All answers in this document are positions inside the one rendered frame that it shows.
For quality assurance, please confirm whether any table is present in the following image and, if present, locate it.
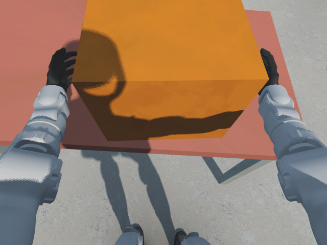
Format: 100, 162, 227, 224
0, 0, 302, 184

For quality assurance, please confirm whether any right robot upper arm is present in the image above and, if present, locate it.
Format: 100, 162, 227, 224
276, 147, 327, 245

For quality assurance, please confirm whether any right robot hand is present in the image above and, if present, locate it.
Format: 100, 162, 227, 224
258, 48, 279, 96

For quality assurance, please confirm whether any left robot hand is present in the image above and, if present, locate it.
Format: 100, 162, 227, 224
46, 47, 77, 92

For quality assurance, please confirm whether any left robot forearm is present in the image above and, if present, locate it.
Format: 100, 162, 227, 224
0, 85, 70, 167

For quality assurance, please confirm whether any right robot foot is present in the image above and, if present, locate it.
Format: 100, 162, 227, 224
174, 231, 187, 245

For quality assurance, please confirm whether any carton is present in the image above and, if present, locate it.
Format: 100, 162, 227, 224
72, 0, 269, 141

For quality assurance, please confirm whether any right robot forearm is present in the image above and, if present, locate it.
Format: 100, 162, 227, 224
258, 84, 327, 159

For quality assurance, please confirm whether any left robot shin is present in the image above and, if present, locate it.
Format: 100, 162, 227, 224
123, 227, 138, 234

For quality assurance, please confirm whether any left robot upper arm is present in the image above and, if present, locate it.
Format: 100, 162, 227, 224
0, 148, 63, 245

